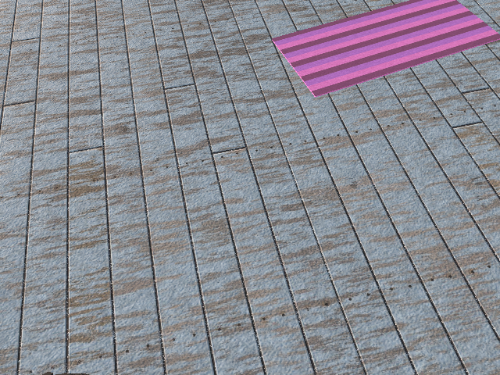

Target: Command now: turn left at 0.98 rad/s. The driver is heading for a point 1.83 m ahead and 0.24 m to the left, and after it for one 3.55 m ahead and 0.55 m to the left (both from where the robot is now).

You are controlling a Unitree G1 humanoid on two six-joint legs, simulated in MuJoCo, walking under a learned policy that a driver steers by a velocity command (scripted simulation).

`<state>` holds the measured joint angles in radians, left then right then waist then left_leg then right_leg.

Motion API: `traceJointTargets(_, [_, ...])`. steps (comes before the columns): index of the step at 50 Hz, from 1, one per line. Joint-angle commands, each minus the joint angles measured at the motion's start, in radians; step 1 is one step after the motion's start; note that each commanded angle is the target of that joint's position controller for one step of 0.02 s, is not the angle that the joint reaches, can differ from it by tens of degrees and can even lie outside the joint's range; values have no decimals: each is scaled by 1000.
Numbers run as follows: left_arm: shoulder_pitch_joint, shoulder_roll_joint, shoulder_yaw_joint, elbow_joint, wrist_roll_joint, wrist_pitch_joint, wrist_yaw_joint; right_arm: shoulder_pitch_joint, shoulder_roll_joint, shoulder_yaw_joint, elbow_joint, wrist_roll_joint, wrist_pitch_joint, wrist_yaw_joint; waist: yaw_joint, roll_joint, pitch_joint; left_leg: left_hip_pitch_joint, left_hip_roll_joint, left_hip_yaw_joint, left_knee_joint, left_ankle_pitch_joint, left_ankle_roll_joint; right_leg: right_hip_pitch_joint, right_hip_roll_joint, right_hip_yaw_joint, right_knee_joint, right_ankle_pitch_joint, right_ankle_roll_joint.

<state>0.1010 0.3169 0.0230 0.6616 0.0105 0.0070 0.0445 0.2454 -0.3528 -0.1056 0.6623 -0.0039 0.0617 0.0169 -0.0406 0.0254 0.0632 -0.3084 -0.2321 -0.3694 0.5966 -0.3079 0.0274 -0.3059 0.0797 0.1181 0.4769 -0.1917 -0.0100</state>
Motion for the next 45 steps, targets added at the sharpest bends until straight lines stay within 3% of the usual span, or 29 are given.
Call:
traceJointTargets(1, [11, 206, 52, -72, 20, -4, 9, 26, -150, -32, -68, -31, -21, -11, 26, -158, -124, -271, 54, 181, 379, -262, -61, 238, -465, 447, -268, -54, -200])
traceJointTargets(2, [1, 142, 36, -75, 16, 0, 4, 9, -163, -40, -61, -35, -18, -4, 15, -127, -101, -251, 110, 201, 464, -202, -63, 194, -428, 335, -235, 47, -206])
traceJointTargets(3, [-28, 103, 26, -78, 13, 2, -1, 22, -146, -37, -44, -33, -11, 8, 6, -109, -72, -238, 132, 220, 534, -143, -65, 150, -359, 204, -215, 114, -188])
traceJointTargets(5, [-45, 92, 21, -88, 16, 3, 4, 62, -124, -29, -23, -16, 6, 34, -4, -158, -75, -245, 150, 273, 637, -83, -77, 156, -289, 54, -189, 227, -169])
traceJointTargets(7, [6, 92, 24, -79, 20, 0, 2, 19, -110, -18, -33, -4, 12, 44, 25, -155, -74, -274, 178, 312, 605, -68, -92, 204, -287, -11, -176, 286, -171])
traceJointTargets(11, [104, 118, 46, -48, 23, -6, -5, -82, -74, 1, -70, -4, 22, 54, 77, -173, -75, -310, 231, 354, 474, -88, -105, 307, -347, -57, -162, 359, -189])
traceJointTargets(15, [117, 135, 60, -29, 22, -14, -26, -113, -32, 21, -90, 0, 22, 56, 74, -189, -106, -152, 234, 389, 283, -142, -73, 256, -363, -130, -117, 446, -185])
traceJointTargets(19, [122, 157, 68, -7, 9, -7, -43, -90, -27, 27, -78, 2, 14, 36, 58, -228, -121, -1, 186, 437, 42, -113, -29, 219, -358, -155, -26, 484, -156])
traceJointTargets(20, [113, 156, 68, -2, -5, -1, -44, -54, -22, 29, -63, -10, 7, 30, 27, -203, -125, 78, 174, 440, -99, -19, -14, 186, -341, -180, 35, 454, -127])
traceJointTargets(21, [138, 146, 65, 12, -14, 5, -46, -18, -41, 28, -48, -28, -7, 18, 3, -128, -138, 198, 190, 395, -264, 136, -2, 109, -317, -217, 121, 357, -74])
traceJointTargets(22, [190, 77, 46, -6, -1, 12, -50, 17, -127, 14, -50, -42, -23, 5, 11, 119, -183, 379, 440, 86, -327, 293, 37, -97, -245, -278, 341, -48, -3])
traceJointTargets(23, [155, 25, 27, -57, 9, 27, -45, 19, -234, -10, -60, -14, -29, -1, 1, 281, -172, 312, 642, -108, -275, 655, 210, -240, -105, -240, 458, -446, 32])
traceJointTargets(24, [114, 85, 42, -38, 12, 42, -37, 48, -159, 2, -45, 0, -31, -5, -40, 136, -181, 310, 600, -16, -244, 679, 251, -225, -142, -140, 556, -426, 36])
traceJointTargets(25, [114, 76, 42, -25, -3, 46, -41, -13, -98, 29, -39, -2, -31, -10, 1, 125, -122, 254, 537, 68, -250, 653, 232, -221, -142, -120, 572, -365, 33])
traceJointTargets(26, [139, 81, 45, 1, -9, 43, -44, -85, -61, 42, -40, -7, -28, -14, 39, 111, -85, 214, 470, 135, -267, 592, 188, -197, -151, -111, 534, -295, 34])
traceJointTargets(28, [191, 98, 51, 40, 11, 44, -48, -118, -42, 53, -35, -6, -34, -26, 57, 141, -93, 210, 408, 202, -260, 677, 164, -150, -128, -139, 536, -213, 41])
traceJointTargets(31, [189, 65, 43, 56, 2, 52, -51, -93, -29, 62, -8, -9, -46, -24, 50, 95, -104, 212, 410, 205, -266, 632, 166, -108, -114, -136, 454, -198, 44])
traceJointTargets(34, [156, 36, 32, 62, 5, 60, -44, -77, -31, 65, 25, -16, -50, -24, 31, 110, -76, 186, 413, 176, -272, 502, 174, -61, -105, -133, 309, -210, 32])
traceJointTargets(38, [159, 25, 27, 85, -1, 54, -28, -80, -31, 69, 64, -22, -52, -25, 35, 103, -74, 130, 415, 130, -246, 444, 174, 54, -79, -140, 129, -189, 6])
traceJointTargets(40, [198, 3, 16, 109, 8, 35, -20, -106, -14, 78, 78, -8, -54, -31, 82, 44, -85, 60, 388, 132, -214, 360, 119, 213, -95, -122, -109, 32, -12])
traceJointTargets(41, [207, 30, 17, 116, 21, 18, -14, -87, 20, 90, 82, -8, -61, -32, 72, -12, -113, 8, 358, 140, -196, 271, 73, 309, -185, -19, -155, 118, -22])
traceJointTargets(42, [155, 112, 28, 107, 19, 6, -14, -13, 33, 89, 95, -7, -63, -27, -4, -126, -95, -5, 260, 216, -195, 130, 46, 282, -280, 77, -138, 236, -59])
traceJointTargets(43, [114, 89, 26, 112, 1, 3, -25, -18, 25, 90, 129, -13, -52, -30, 10, -156, -87, 132, 235, 249, -228, 89, 33, 134, -293, 75, -138, 172, -93])
traceJointTargets(44, [85, 46, 14, 111, 4, -2, -32, -33, 7, 86, 148, -18, -48, -31, 17, -130, -52, 162, 243, 239, -236, 128, 31, 102, -246, 40, -146, 108, -70])
traceJointTargets(45, [93, 38, 11, 120, 4, -4, -32, -50, -10, 80, 163, -15, -49, -31, 37, -118, -40, 164, 250, 231, -238, 173, 32, 110, -208, 6, -141, 93, -47])
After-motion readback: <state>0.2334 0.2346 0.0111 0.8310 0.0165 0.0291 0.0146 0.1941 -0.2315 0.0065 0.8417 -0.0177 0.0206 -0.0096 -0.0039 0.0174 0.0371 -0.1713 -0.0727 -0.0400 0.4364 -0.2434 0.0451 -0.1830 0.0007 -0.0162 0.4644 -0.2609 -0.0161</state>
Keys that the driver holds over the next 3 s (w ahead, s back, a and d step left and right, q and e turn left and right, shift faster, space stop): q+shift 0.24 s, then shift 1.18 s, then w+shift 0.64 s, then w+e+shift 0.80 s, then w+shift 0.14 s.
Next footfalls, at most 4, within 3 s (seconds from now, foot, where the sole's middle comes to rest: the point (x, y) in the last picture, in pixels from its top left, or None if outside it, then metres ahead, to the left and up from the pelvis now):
0.44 left None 0.01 0.12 -0.77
0.82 right None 0.10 -0.06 -0.77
1.74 left None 0.08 0.18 -0.77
2.22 right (186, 331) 0.57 0.20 -0.77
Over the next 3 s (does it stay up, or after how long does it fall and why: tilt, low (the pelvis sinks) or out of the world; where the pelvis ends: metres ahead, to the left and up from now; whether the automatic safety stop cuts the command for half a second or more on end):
stays up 1.04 0.30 -0.01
